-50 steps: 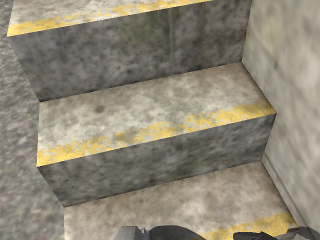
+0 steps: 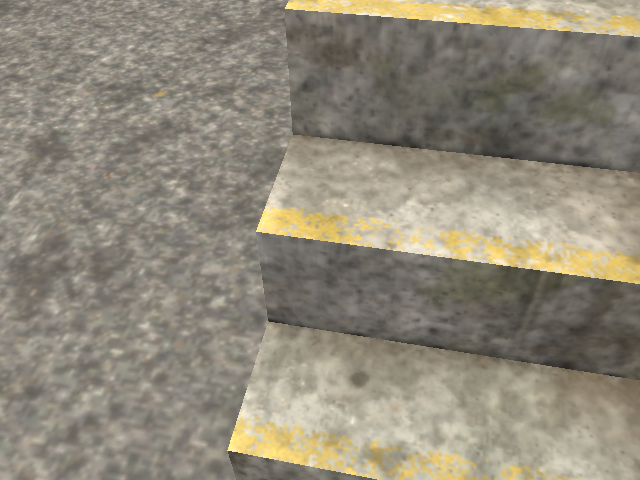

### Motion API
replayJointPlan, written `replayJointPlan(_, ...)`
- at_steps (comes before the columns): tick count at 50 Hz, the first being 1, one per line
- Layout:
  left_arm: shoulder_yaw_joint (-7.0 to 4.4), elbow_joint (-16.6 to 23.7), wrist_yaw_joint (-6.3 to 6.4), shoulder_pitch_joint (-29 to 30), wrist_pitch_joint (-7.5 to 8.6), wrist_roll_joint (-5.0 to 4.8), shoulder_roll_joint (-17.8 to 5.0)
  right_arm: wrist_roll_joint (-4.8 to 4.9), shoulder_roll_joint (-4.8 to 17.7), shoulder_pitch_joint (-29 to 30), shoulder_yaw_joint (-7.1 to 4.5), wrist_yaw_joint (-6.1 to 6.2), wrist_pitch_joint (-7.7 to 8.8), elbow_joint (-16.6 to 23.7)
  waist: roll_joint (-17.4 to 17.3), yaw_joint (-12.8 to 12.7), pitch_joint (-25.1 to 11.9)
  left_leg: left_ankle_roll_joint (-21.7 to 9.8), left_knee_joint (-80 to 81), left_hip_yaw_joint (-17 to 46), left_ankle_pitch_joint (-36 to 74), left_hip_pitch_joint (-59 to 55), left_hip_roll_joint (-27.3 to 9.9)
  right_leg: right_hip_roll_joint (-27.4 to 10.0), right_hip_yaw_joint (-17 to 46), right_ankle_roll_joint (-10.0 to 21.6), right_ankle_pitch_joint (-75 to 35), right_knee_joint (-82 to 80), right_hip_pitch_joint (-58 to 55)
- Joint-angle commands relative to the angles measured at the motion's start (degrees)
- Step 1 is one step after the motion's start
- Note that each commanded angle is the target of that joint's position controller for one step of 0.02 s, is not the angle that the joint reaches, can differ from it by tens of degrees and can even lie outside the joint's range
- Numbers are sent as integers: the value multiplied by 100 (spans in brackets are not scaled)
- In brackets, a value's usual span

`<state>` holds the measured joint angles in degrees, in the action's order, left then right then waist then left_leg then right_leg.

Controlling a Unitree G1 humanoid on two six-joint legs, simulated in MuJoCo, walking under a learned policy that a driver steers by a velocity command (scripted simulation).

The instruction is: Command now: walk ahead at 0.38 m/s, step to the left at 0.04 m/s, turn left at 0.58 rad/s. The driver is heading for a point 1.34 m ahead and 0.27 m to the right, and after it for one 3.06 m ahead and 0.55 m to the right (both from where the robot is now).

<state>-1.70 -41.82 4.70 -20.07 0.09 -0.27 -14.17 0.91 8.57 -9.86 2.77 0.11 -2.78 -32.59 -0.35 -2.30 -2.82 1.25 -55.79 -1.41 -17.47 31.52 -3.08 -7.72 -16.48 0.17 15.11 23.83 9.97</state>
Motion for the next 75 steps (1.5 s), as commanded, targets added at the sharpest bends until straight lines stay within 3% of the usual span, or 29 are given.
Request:
replayJointPlan(1,-345,201,-39,561,74,-142,-1160,-120,591,5,-313,-31,42,432,798,254,458,-379,2050,-168,151,-366,-45,-1470,1069,1105,-234,-1221,-489)
replayJointPlan(4,-145,-80,-270,338,-17,-2,-745,-13,901,-1301,-603,-8,84,-251,-69,601,-276,-708,3674,-130,1077,-2704,254,-632,645,837,-1208,1188,43)
replayJointPlan(6,151,-31,-487,320,215,125,-60,-109,1899,-2723,-867,122,21,-751,-2114,930,-1222,-2069,3957,2995,2435,-5042,-1865,697,828,-16,1724,5222,3549)
replayJointPlan(9,174,305,-517,1721,339,-358,370,-162,1243,-1785,-701,172,230,-816,-295,824,49,-1715,3590,2296,1686,-4323,-1917,1050,2232,138,2225,11600,6909)
replayJointPlan(12,522,682,-689,1696,423,-357,950,-200,226,-1759,-399,109,327,-1517,-504,460,291,-1254,3818,1647,992,-3964,-1820,1089,2379,349,2440,12939,7646)
replayJointPlan(17,670,1587,-481,2669,167,-320,653,-278,715,-390,-356,249,482,-1390,-683,1,1153,-728,5230,-478,-5,-548,-1034,868,1536,141,423,10587,6147)
replayJointPlan(22,238,648,-383,357,113,31,-151,95,2624,-522,-752,416,443,-1526,-1144,-1193,-1409,-1204,3527,-1029,12580,-2612,-1463,1444,470,613,1272,6307,769)
replayJointPlan(24,-32,75,-363,46,29,-53,-562,2,1692,-1614,-538,222,417,-1576,103,-372,-1706,-1048,1438,-316,9306,-1421,-876,1100,2849,1116,1631,3744,-776)
replayJointPlan(26,-27,-211,-368,119,-46,474,-474,-20,1002,-2014,-507,-261,649,-1692,1803,396,-2675,-766,-3518,940,2071,-707,782,180,5944,1714,3786,1112,-241)
replayJointPlan(29,240,-601,-647,864,-52,83,435,-219,74,-46,-191,-406,701,-950,-226,888,-576,-831,-4830,473,1329,281,447,919,3458,901,2513,2101,2898)
replayJointPlan(37,116,-304,-334,991,103,377,-135,-310,619,415,-8,43,347,-376,939,691,280,-254,-3112,409,75,292,762,761,4800,1218,3427,701,4134)
replayJointPlan(42,113,502,51,1426,9,131,-164,-354,754,-780,-27,212,131,-458,1289,1010,-77,-409,-69,841,-1094,-920,736,1144,4640,560,3007,1263,4245)
replayJointPlan(44,54,786,171,1660,-217,-212,-95,-605,220,-1297,165,53,271,-536,-1194,1307,27,-802,3525,695,-86,-1413,246,2791,1898,-492,2694,4829,3417)
replayJointPlan(45,-82,848,159,331,-207,-238,-77,-684,485,70,184,-158,502,-316,-3000,-37,-227,-1078,2459,977,4446,-1722,-548,3148,613,-859,2478,8190,3754)
replayJointPlan(46,-218,863,265,-394,-142,-387,-439,-782,844,1067,104,-188,711,255,-2604,-625,-825,-1327,2035,1883,6180,-1195,-1150,2238,1569,-679,2542,9607,3759)
replayJointPlan(47,-325,631,230,-1464,-141,-350,-993,-419,1076,1439,-88,-103,722,672,-1183,-1224,-1044,-1144,1477,2377,3970,-426,-1271,1016,2742,-236,1720,8243,2561)
replayJointPlan(49,-15,425,-74,-1793,-25,96,-349,154,978,723,-107,-32,358,707,1233,-974,-589,-289,-604,759,1648,-784,-4,178,2746,797,-22,1265,1227)
replayJointPlan(52,194,593,-513,-150,227,380,105,-393,382,96,100,-174,518,1120,951,443,381,79,-3963,-119,-1604,1887,759,698,2656,874,-1906,1830,215)
replayJointPlan(56,234,1288,-273,966,382,141,-721,-20,1014,-1462,-135,-95,200,1102,924,1513,-812,599,-4721,1125,-717,655,364,-362,4745,1321,-675,1857,2262)
replayJointPlan(62,472,1944,-26,2162,196,230,136,-353,742,-2625,-120,276,92,-282,-772,1799,-228,-419,783,155,758,-2039,279,1263,1613,-55,1814,5242,5019)
replayJointPlan(63,487,2198,-169,2381,120,256,164,-425,968,-2306,-162,237,342,-195,-1689,1489,195,-872,1674,1930,1237,-1705,-267,1717,1165,-232,1875,7708,5569)
replayJointPlan(65,649,2204,-387,1748,141,97,824,-364,151,-771,109,98,302,-357,-1161,102,1105,-528,3869,-3,2402,-696,-178,1402,1780,111,2152,9608,4921)
replayJointPlan(67,573,1916,-435,889,86,19,459,-305,77,-136,81,10,327,-391,193,-406,895,-733,5468,-212,2914,-424,-124,2063,1568,157,1780,9937,3856)
replayJointPlan(68,460,2050,-429,598,155,-36,282,-423,1286,-230,-199,135,497,-423,65,-651,122,-963,3980,592,5368,-1451,-1005,1853,1616,-234,1894,11874,4345)
replayJointPlan(69,366,1767,-344,-833,217,-100,-43,-92,2562,16,-600,230,523,-319,-966,-1372,-720,-1259,3685,1302,4468,-3186,-1705,1022,2068,-505,2446,11270,5066)
replayJointPlan(70,414,1841,-460,-1407,239,-188,-333,264,2750,977,-783,337,553,-25,-1656,-1908,-1022,-804,3035,1926,2325,-3724,-1944,-569,3431,-22,1419,6828,4792)
replayJointPlan(73,247,1070,-375,1116,-318,129,52,110,1259,92,-441,192,663,44,1540,-5,-652,-950,1027,1494,-557,833,-952,354,452,605,-454,1672,-623)
replayJointPlan(74,106,524,-462,507,-301,249,196,-121,328,171,-116,43,840,-61,1587,-195,-527,-504,-2068,-430,-963,729,598,913,793,778,34,1435,-608)
replayJointPlan(75,289,508,-627,528,-62,483,425,-89,177,-375,-220,-61,869,-95,1238,508,-168,-371,-4549,409,-797,1787,1014,632,1801,730,-1083,2062,-330)
